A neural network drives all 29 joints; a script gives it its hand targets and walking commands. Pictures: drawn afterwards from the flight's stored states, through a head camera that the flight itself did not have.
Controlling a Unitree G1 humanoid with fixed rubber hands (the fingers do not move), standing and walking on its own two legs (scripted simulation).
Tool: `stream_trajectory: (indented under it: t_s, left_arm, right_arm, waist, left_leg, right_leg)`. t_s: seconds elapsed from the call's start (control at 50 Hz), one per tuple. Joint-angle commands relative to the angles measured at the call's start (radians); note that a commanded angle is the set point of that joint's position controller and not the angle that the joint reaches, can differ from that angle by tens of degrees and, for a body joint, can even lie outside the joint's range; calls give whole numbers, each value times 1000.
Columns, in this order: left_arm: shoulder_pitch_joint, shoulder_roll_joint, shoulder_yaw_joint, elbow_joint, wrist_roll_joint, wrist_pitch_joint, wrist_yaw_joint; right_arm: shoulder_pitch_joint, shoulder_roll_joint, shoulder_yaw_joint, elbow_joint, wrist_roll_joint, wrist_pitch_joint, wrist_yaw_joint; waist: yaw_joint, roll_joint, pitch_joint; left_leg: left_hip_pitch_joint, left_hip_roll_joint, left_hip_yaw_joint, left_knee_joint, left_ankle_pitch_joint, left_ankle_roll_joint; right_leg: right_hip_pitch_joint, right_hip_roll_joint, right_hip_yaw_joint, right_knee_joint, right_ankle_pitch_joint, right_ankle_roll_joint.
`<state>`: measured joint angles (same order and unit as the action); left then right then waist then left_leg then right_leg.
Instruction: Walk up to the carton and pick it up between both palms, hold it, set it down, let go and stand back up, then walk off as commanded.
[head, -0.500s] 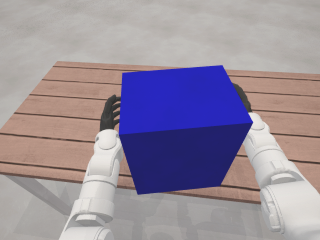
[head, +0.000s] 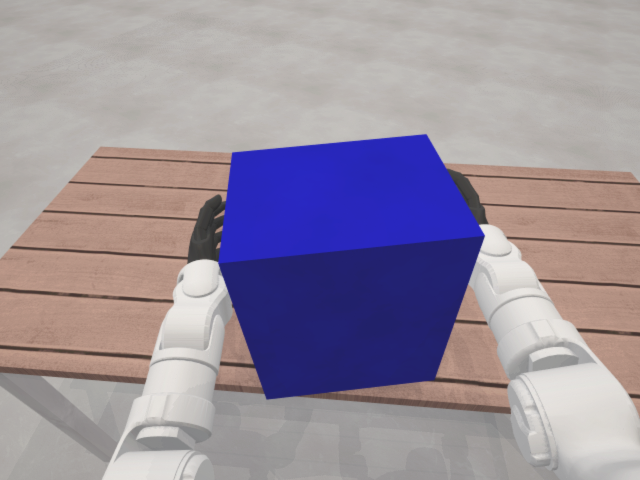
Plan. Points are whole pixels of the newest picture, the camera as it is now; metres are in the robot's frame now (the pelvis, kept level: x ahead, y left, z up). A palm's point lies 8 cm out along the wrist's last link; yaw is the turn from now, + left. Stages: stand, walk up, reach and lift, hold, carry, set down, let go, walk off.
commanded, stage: reach and lift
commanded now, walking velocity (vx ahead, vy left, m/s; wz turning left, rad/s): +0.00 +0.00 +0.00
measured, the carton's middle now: (341, 275) +0.39 +0.03 +0.07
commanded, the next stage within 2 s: hold in 1.88 s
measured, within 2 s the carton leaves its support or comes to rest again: neither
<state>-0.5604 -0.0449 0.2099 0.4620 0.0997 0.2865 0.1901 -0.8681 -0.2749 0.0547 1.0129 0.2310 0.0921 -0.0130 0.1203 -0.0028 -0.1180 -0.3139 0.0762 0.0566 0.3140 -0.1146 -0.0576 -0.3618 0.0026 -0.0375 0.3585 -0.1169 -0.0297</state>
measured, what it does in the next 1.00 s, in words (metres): stands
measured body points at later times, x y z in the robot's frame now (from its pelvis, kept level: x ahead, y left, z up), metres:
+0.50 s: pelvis +0.00 +0.00 +0.00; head -0.02 +0.01 +0.45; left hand +0.38 +0.20 +0.16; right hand +0.44 -0.14 +0.18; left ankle +0.02 +0.16 -0.75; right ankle +0.03 -0.10 -0.75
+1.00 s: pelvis +0.00 +0.01 +0.00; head -0.04 +0.02 +0.45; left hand +0.39 +0.19 +0.20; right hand +0.42 -0.14 +0.21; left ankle +0.02 +0.16 -0.75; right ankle +0.03 -0.10 -0.75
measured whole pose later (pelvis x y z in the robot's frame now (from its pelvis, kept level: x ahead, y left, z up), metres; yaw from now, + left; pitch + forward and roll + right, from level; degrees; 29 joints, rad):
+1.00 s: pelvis +0.00 +0.01 +0.00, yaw +1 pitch +5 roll +0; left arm -0.71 0.09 0.21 0.40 0.08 0.57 0.09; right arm -0.87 -0.24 0.05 0.76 0.23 0.38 -0.16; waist 0.00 -0.02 -0.21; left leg -0.31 0.07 0.04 0.36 -0.14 -0.05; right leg -0.33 -0.01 -0.05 0.36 -0.12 -0.01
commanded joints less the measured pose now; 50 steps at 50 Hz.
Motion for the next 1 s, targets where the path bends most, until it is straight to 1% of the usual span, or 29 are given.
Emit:
stream_trajectory:
  t_s: [0.0, 0.06, 0.08, 0.14, 0.16, 0.2, 0.22, 0.26, 0.28, 0.3, 0.32, 0.4, 0.46, 0.48, 0.5, 0.54, 0.56, 0.58, 0.6, 0.62, 0.66, 0.7, 0.76, 0.8, 0.82, 0.86, 0.9, 0.94, 0.98]
  left_arm:
    - [-834, -487, -406, -273, -114, -20, -137]
    - [-863, -484, -444, -349, -147, -21, -150]
    - [-931, -479, -441, -416, -143, -29, -139]
    - [-768, -448, -381, -240, -111, 31, -162]
    - [-869, -445, -379, -329, -116, 21, -162]
    - [-840, -463, -368, -248, -94, 47, -169]
    - [-868, -451, -350, -279, -96, 50, -179]
    - [-867, -442, -348, -262, -113, 63, -194]
    - [-855, -407, -323, -197, -115, 68, -205]
    - [-898, -408, -351, -300, -136, 64, -206]
    - [-935, -423, -363, -367, -140, 62, -200]
    - [-936, -460, -430, -405, -144, 101, -198]
    - [-963, -404, -396, -347, -169, 117, -230]
    - [-925, -424, -375, -314, -132, 135, -227]
    - [-920, -399, -324, -244, -95, 145, -240]
    - [-952, -428, -349, -264, -104, 158, -244]
    - [-931, -433, -362, -246, -122, 172, -254]
    - [-991, -459, -412, -374, -145, 159, -249]
    - [-937, -459, -389, -284, -130, 169, -245]
    - [-962, -441, -390, -339, -148, 174, -250]
    - [-947, -466, -416, -338, -167, 175, -255]
    - [-1033, -392, -361, -335, -152, 172, -265]
    - [-1045, -427, -381, -349, -141, 191, -262]
    - [-1043, -455, -375, -326, -155, 200, -253]
    - [-1014, -420, -360, -300, -140, 208, -262]
    - [-1028, -433, -350, -301, -143, 223, -270]
    - [-1023, -420, -381, -326, -154, 227, -273]
    - [-1005, -419, -360, -277, -131, 249, -279]
    - [-1044, -435, -380, -307, -153, 249, -279]
  right_arm:
    - [-613, 753, 181, -366, -15, -5, 111]
    - [-611, 820, 233, -479, 14, 10, 86]
    - [-656, 836, 254, -508, 40, 15, 87]
    - [-553, 803, 229, -426, 43, 69, 68]
    - [-536, 800, 190, -388, 16, 70, 72]
    - [-551, 771, 168, -317, 22, 90, 74]
    - [-605, 832, 226, -398, 53, 79, 74]
    - [-648, 826, 237, -452, 56, 83, 57]
    - [-635, 820, 220, -429, 51, 100, 53]
    - [-633, 869, 242, -495, 70, 105, 50]
    - [-678, 880, 264, -515, 84, 97, 54]
    - [-608, 851, 267, -527, 115, 131, 29]
    - [-645, 848, 236, -564, 87, 155, 3]
    - [-625, 824, 221, -487, 92, 165, 14]
    - [-588, 824, 157, -381, 55, 181, 12]
    - [-677, 832, 180, -453, 62, 165, 22]
    - [-686, 819, 177, -480, 78, 168, 10]
    - [-710, 864, 233, -574, 111, 153, 7]
    - [-709, 822, 200, -532, 98, 167, 8]
    - [-677, 843, 203, -545, 99, 178, 2]
    - [-735, 880, 265, -688, 126, 157, -9]
    - [-713, 912, 244, -609, 124, 185, -23]
    - [-753, 871, 213, -609, 130, 199, -30]
    - [-803, 871, 238, -640, 133, 200, -24]
    - [-731, 840, 205, -574, 121, 218, -34]
    - [-791, 851, 220, -615, 138, 214, -29]
    - [-770, 871, 258, -678, 155, 219, -48]
    - [-836, 862, 248, -678, 162, 226, -58]
    - [-817, 872, 234, -671, 159, 239, -64]
  waist:
    - [-63, -73, -540]
    - [-74, -78, -625]
    - [-49, -47, -678]
    - [-77, -92, -489]
    - [-96, -82, -557]
    - [-109, -47, -466]
    - [-44, -62, -504]
    - [-64, -96, -528]
    - [-60, -129, -455]
    - [-74, -119, -532]
    - [-54, -77, -612]
    - [-120, 2, -613]
    - [-154, -84, -550]
    - [-125, -28, -491]
    - [-144, -39, -398]
    - [-119, -31, -467]
    - [-146, -7, -455]
    - [-130, -1, -607]
    - [-146, -3, -490]
    - [-163, -19, -537]
    - [-128, -43, -642]
    - [-146, -65, -565]
    - [-156, 0, -554]
    - [-120, 1, -591]
    - [-166, -18, -531]
    - [-146, -2, -539]
    - [-170, -37, -600]
    - [-158, -10, -573]
    - [-185, -16, -567]
  left_leg:
    - [146, -112, -29, 19, 133, 42]
    - [134, -130, -31, 38, 188, 40]
    - [155, -127, -31, 46, 203, 33]
    - [109, -135, -34, 20, 140, 47]
    - [155, -126, -34, 23, 167, 37]
    - [121, -133, -37, -5, 103, 38]
    - [109, -137, -22, 6, 114, 46]
    - [89, -145, -19, 5, 119, 55]
    - [43, -147, -26, -6, 45, 64]
    - [69, -146, -27, -3, 93, 59]
    - [90, -147, -22, 21, 139, 58]
    - [161, -149, -44, 34, 189, 27]
    - [133, -149, -35, 18, 102, 45]
    - [125, -149, -41, 2, 67, 42]
    - [105, -144, -35, -12, 12, 50]
    - [127, -143, -31, -8, 58, 48]
    - [113, -147, -29, -8, 45, 40]
    - [172, -145, -28, 24, 141, 33]
    - [145, -142, -44, 5, 94, 31]
    - [178, -146, -38, 9, 99, 37]
    - [175, -149, -24, 29, 161, 43]
    - [112, -162, -30, 5, 58, 52]
    - [146, -154, -38, 15, 81, 43]
    - [175, -148, -30, 20, 102, 49]
    - [176, -153, -34, 19, 62, 49]
    - [171, -151, -31, 15, 85, 48]
    - [188, -159, -32, 36, 137, 45]
    - [166, -160, -33, 25, 101, 50]
    - [173, -160, -34, 18, 75, 53]
  right_leg:
    - [389, 29, 17, -84, 153, 58]
    - [469, 19, 25, -57, 260, 84]
    - [468, 26, 21, -41, 258, 84]
    - [430, 13, 36, -70, 229, 92]
    - [438, 21, 23, -66, 208, 85]
    - [412, 12, 15, -70, 135, 86]
    - [440, 12, 35, -69, 130, 87]
    - [500, 7, 33, -55, 204, 104]
    - [458, -3, 39, -63, 140, 111]
    - [489, -1, 44, -51, 203, 111]
    - [503, 7, 38, -36, 240, 107]
    - [491, 17, 20, -34, 279, 99]
    - [475, 4, 25, -56, 206, 120]
    - [431, 1, 24, -63, 131, 107]
    - [415, -1, 28, -74, 63, 96]
    - [416, 17, 15, -71, 70, 95]
    - [425, 8, 23, -81, 70, 96]
    - [477, 23, 16, -57, 177, 96]
    - [433, 28, 4, -60, 131, 96]
    - [468, 18, 16, -61, 165, 97]
    - [498, 23, 20, -50, 228, 108]
    - [503, -3, 30, -51, 181, 123]
    - [470, 19, 18, -50, 164, 104]
    - [424, 24, 22, -59, 127, 98]
    - [423, 19, 21, -68, 109, 103]
    - [427, 22, 21, -62, 132, 101]
    - [487, 30, 28, -52, 239, 107]
    - [478, 15, 34, -62, 192, 111]
    - [469, 9, 35, -60, 171, 107]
